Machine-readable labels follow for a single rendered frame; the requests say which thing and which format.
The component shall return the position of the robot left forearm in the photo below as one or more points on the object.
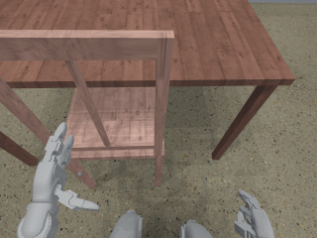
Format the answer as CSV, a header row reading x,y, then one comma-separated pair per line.
x,y
40,220

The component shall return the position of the robot right thigh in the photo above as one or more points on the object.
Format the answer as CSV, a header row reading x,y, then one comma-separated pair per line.
x,y
193,230

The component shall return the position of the table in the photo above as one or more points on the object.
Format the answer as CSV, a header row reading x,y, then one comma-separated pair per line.
x,y
216,43

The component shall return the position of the right robot hand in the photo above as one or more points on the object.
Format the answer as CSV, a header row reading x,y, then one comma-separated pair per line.
x,y
258,224

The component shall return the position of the left robot shin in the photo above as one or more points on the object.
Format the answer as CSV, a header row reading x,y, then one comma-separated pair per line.
x,y
131,211

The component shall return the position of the left robot hand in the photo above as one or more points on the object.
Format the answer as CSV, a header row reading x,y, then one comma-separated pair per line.
x,y
51,169

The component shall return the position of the chair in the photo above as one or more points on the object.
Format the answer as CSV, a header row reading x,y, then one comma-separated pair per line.
x,y
107,123

